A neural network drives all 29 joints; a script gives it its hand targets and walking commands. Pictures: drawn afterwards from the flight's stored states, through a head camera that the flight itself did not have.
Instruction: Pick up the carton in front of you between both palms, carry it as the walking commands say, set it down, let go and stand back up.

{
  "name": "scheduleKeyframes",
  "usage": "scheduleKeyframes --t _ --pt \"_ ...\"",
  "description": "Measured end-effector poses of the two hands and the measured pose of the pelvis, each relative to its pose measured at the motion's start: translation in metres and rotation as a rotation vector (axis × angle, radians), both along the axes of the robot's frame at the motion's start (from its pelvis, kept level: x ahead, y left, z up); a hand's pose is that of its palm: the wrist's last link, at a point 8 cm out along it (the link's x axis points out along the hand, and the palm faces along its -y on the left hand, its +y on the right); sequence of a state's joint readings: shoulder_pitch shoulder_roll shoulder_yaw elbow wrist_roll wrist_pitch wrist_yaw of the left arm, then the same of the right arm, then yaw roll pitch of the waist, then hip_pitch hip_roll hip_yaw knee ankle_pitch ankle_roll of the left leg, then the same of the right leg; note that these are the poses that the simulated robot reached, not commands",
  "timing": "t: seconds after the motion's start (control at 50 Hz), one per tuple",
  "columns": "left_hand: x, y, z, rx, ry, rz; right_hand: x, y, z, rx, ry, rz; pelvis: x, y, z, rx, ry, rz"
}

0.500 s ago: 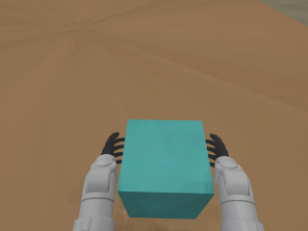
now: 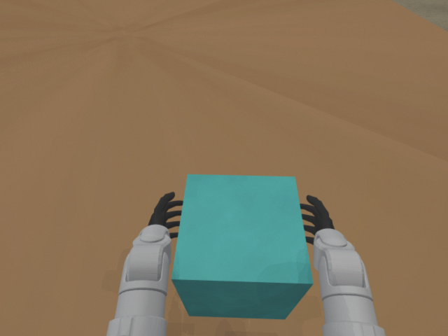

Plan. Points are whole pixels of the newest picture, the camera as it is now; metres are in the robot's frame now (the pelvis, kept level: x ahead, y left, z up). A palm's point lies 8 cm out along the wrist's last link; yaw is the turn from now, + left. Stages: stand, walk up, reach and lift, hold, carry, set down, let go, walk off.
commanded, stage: hold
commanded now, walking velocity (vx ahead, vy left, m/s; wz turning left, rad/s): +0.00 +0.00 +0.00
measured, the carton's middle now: (238, 250) +0.29 -0.01 -0.05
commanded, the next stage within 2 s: set down in 0.04 s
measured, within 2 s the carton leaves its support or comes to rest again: neither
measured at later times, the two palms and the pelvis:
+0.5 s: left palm (163, 238) +0.31 +0.15 -0.04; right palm (302, 236) +0.32 -0.14 -0.05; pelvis -0.04 -0.02 -0.03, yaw +3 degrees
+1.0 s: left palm (177, 257) +0.36 +0.15 -0.23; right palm (284, 254) +0.37 -0.14 -0.23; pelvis -0.04 -0.01 -0.16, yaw +3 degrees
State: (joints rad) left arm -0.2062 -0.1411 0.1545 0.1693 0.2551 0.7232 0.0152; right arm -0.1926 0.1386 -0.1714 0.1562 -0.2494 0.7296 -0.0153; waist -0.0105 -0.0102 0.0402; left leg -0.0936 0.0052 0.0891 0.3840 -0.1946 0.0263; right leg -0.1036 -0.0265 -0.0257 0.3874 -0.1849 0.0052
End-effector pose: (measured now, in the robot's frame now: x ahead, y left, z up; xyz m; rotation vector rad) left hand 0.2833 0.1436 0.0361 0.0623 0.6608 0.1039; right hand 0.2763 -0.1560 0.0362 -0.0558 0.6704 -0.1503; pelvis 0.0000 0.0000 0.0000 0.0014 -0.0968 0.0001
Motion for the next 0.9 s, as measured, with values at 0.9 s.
scheduleKeyframes --t 0.9 --pt "0.073 0.011 -0.245 -0.078 -0.018 0.105 0.089 0.012 -0.243 0.071 -0.02 -0.005 -0.043 -0.013 -0.137 -0.025 0.717 0.045"
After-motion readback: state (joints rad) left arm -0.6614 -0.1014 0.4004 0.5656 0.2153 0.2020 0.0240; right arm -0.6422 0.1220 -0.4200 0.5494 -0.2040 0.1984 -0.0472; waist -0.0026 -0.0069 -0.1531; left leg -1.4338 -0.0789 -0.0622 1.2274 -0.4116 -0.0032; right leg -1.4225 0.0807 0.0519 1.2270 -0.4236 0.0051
